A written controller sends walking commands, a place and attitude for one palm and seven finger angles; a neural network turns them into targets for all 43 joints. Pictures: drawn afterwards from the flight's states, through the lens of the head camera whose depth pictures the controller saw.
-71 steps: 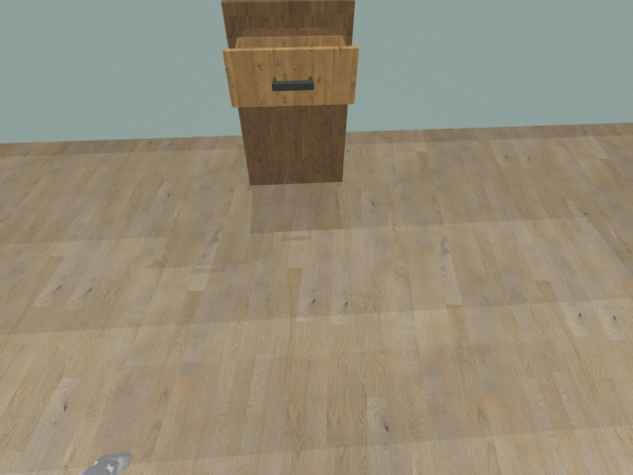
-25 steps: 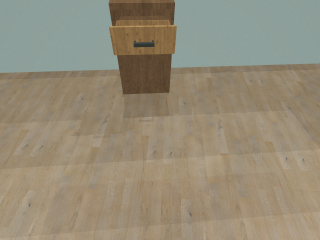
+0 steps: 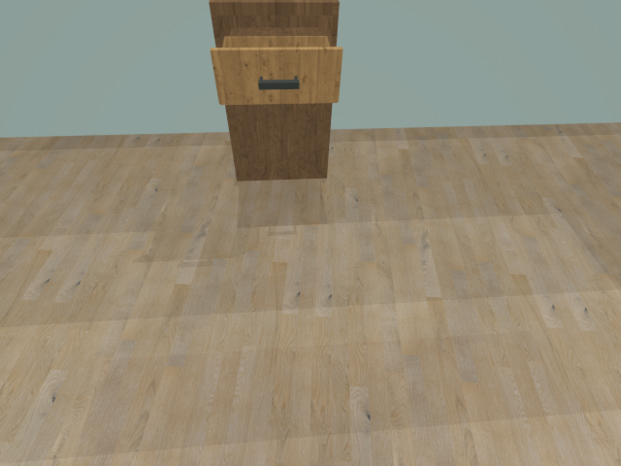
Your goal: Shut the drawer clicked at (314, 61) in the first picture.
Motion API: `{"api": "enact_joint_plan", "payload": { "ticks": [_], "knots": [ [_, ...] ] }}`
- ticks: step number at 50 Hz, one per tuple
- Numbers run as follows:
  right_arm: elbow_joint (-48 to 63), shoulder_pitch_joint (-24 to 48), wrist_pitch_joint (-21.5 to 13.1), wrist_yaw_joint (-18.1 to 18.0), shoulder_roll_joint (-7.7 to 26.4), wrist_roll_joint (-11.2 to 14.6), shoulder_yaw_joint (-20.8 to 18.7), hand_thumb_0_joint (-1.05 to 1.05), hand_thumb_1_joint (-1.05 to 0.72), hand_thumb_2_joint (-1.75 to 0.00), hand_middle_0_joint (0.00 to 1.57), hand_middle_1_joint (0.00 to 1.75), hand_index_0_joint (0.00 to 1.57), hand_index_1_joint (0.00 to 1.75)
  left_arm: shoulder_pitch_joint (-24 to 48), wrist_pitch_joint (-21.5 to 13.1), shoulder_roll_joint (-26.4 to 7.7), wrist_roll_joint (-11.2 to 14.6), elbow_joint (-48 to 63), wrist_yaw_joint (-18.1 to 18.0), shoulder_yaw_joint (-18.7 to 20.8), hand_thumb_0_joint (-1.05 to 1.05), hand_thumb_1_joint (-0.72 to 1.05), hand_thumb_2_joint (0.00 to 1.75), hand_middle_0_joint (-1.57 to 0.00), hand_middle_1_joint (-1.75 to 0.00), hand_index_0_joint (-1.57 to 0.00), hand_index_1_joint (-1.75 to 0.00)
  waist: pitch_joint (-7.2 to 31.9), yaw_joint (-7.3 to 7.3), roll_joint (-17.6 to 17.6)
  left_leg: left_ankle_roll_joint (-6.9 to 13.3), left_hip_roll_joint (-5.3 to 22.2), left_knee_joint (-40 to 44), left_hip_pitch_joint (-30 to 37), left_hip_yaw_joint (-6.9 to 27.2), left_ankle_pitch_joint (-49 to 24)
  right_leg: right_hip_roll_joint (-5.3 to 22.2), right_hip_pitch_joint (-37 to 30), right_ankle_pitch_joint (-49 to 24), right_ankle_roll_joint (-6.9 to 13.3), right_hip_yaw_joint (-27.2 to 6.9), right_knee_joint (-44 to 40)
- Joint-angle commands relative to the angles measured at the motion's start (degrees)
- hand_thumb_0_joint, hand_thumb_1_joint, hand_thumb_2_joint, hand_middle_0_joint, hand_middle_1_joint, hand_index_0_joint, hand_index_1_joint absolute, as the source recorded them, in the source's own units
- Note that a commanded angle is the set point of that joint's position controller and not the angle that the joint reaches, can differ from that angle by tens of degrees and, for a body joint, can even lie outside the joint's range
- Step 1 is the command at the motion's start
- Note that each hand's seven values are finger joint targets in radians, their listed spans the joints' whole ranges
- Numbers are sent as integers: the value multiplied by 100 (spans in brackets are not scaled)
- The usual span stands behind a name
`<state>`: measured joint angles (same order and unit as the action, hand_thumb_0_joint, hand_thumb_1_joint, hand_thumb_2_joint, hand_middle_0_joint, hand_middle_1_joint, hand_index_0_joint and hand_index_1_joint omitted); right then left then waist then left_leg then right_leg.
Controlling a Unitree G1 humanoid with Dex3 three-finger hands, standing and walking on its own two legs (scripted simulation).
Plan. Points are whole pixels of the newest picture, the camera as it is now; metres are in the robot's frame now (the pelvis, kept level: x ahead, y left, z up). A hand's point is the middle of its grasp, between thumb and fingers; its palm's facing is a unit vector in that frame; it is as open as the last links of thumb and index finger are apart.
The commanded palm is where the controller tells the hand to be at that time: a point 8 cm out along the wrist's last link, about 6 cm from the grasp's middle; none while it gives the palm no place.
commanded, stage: look at it before walking up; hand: left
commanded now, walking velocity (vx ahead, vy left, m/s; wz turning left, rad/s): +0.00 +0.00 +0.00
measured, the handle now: (278, 81) +1.23 +0.17 -0.10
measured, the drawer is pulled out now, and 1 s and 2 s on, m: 0.30 0.30 0.30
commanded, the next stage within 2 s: walk to a spot facing it in 0.02 s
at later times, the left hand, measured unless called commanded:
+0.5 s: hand out of the picture +0.04 +0.20 -0.19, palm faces -0.08 -0.99 -0.15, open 7.4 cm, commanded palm none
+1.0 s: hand (259, 354) +0.34 +0.11 -0.18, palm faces -0.15 -0.97 -0.20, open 7.3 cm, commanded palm none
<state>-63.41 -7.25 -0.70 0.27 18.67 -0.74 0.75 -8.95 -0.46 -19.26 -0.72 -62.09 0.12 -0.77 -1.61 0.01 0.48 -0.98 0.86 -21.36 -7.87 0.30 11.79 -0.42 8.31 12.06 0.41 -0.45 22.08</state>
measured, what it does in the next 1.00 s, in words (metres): walks ahead: right foot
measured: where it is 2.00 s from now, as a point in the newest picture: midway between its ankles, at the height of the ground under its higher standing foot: (350, 347)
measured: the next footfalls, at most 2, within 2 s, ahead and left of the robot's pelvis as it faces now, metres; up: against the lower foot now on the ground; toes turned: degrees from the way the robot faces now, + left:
right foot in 0.76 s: +0.31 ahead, -0.15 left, +0.00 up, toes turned -18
left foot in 1.26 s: +0.53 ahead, +0.05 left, +0.00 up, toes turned +1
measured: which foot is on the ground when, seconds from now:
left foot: down 0.00-0.76, up 0.78-1.00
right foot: down 0.00-0.42, up 0.44-0.74, down 0.76-1.00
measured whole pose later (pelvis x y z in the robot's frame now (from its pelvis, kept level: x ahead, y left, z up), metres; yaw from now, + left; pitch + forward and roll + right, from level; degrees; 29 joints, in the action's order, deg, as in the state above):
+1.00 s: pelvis +0.26 -0.06 -0.01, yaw -10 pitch -2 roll -1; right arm -61.9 -17.0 -1.7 0.0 8.5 -1.7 -2.8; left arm -14.2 -3.2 -10.1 -1.4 -60.7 -0.5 2.5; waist -1.2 2.4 -0.8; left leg -0.5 9.0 -66.7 -31.2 -3.4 14.5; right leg -2.0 12.0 13.0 4.9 9.8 26.8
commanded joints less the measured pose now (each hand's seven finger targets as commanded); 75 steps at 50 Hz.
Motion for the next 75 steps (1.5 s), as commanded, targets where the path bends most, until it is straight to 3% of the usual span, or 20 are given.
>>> {"api": "enact_joint_plan", "payload": {
  "ticks": [1,6,8,13,18,21,22,25,32,36,37,39,42,46,58,62,64,65,70,75],
  "knots": [
    [348,227,-120,-104,1170,32,-251,0,-90,-90,20,30,20,30,199,-114,-1144,13,350,-78,248,0,90,90,-20,-30,-20,-30,288,-18,-100,228,605,327,18,524,-751,704,-2,-767,136,-632,-395],
    [365,246,-120,-103,1179,32,-248,0,-90,-90,20,30,20,30,191,-115,-1146,12,351,-75,245,0,90,90,-20,-30,-20,-30,270,-24,-70,232,597,330,39,543,-782,712,8,-772,133,-629,-416],
    [181,-167,-20,-70,451,-16,-82,0,-90,-90,20,30,20,30,-238,7,-448,6,171,-94,106,0,90,90,-20,-30,-20,-30,383,-25,30,134,529,197,25,353,91,646,12,345,63,-647,-405],
    [265,-427,31,-27,382,-85,-168,0,-90,-90,20,30,20,30,-673,87,-613,-57,224,16,271,0,90,90,-20,-30,-20,-30,-536,-114,568,140,184,-508,-1059,1,1943,768,554,2675,445,-1419,-800],
    [282,-977,-178,-58,140,-26,-211,0,-90,-90,20,30,20,30,-898,-36,-459,1,305,11,384,0,90,90,-20,-30,-20,-30,-414,105,445,185,245,-691,-519,-261,1133,892,740,1631,772,-1527,-348],
    [-101,-2347,-279,-135,646,-88,-423,0,-90,-90,20,30,20,30,-237,-114,192,-40,663,51,311,0,90,90,-20,-30,-20,-30,-633,617,-1719,1028,2026,982,1196,2059,821,-261,3012,1737,208,279,2729],
    [-185,-2627,-310,-184,506,-76,-390,0,-90,-90,20,30,20,30,84,-143,120,-82,794,19,329,0,90,90,-20,-30,-20,-30,-929,674,-1350,1225,2298,1026,1337,2236,-107,70,3564,1836,180,-41,3453],
    [-120,-2428,-421,-239,76,-57,-311,0,-90,-90,20,30,20,30,-58,-189,317,-64,665,96,370,0,90,90,-20,-30,-20,-30,-895,381,-523,1262,2140,734,1357,1242,-1921,511,3671,1325,142,-71,4055],
    [-295,-2360,-476,-246,-149,-67,-308,0,-90,-90,20,30,20,30,265,-94,812,-27,807,248,306,0,90,90,-20,-30,-20,-30,-877,150,-993,810,1358,974,669,-503,-2332,257,2177,80,219,943,1963],
    [-341,-2158,-448,-249,44,1,-377,0,-90,-90,20,30,20,30,-1174,-158,529,-81,335,160,461,0,90,90,-20,-30,-20,-30,58,-567,-686,615,1325,-881,556,-957,-4103,-120,60,-394,515,1072,1204],
    [-306,-2109,-445,-205,-23,22,-380,0,-90,-90,20,30,20,30,-1943,-227,204,-122,100,117,560,0,90,90,-20,-30,-20,-30,469,-914,-370,410,1094,-2053,-102,-1063,-3332,-4,-1120,-527,591,847,975],
    [-50,-2522,-412,-142,-616,99,-318,0,-90,-90,20,30,20,30,-2486,-291,-752,-27,-22,-23,778,0,90,90,-20,-30,-20,-30,1498,-746,1469,186,92,-5725,-2283,-595,1903,2675,-2284,596,1566,-3375,-441],
    [89,-1614,-328,-90,-621,14,-378,0,-90,-90,20,30,20,30,-1129,-249,-142,19,327,-58,585,0,90,90,-20,-30,-20,-30,-139,-308,224,293,835,-5821,-2552,-44,852,2210,180,1727,1193,-2141,-1060],
    [-66,-2133,-48,-60,-910,-94,-379,0,-90,-90,20,30,20,30,-744,-336,299,-56,361,-78,431,0,90,90,-20,-30,-20,-30,-371,273,265,102,909,-4973,-1975,-199,319,1605,1437,1010,832,-580,-1327],
    [893,-91,-219,155,-769,-52,-398,0,-90,-90,20,30,20,30,-1649,-439,211,-84,41,-75,457,0,90,90,-20,-30,-20,-30,-649,-206,356,50,694,-1878,-2243,-645,-11,1598,13,-117,944,-316,-1182],
    [552,-1218,-348,55,-465,-91,-467,0,-90,-90,20,30,20,30,-1598,-394,232,-54,14,-64,482,0,90,90,-20,-30,-20,-30,-12,337,-263,248,317,-777,-9,-893,46,1144,327,-1387,669,237,653],
    [204,-2772,-381,-69,690,-124,-721,0,-90,-90,20,30,20,30,-1647,-398,745,18,272,30,375,0,90,90,-20,-30,-20,-30,869,741,-2380,1139,2619,466,2133,2365,320,-47,2613,1967,114,874,4079],
    [182,-2719,-316,-116,538,-83,-673,0,-90,-90,20,30,20,30,-1261,-393,498,-44,385,1,436,0,90,90,-20,-30,-20,-30,677,773,-1420,1344,2788,701,1904,2603,529,143,3014,2022,212,255,4863],
    [367,-1416,-489,-162,-489,-44,-400,0,-90,-90,20,30,20,30,-1316,-180,917,-118,92,102,463,0,90,90,-20,-30,-20,-30,-168,9,-514,683,1797,1018,-24,115,-468,709,2588,201,64,80,4914],
    [284,-1586,-535,-175,-506,-14,-393,0,-90,-90,20,30,20,30,-1112,22,955,-128,234,118,486,0,90,90,-20,-30,-20,-30,-341,-113,-459,837,1735,1272,71,-616,-914,814,3017,-343,-86,111,4331]
  ]
}}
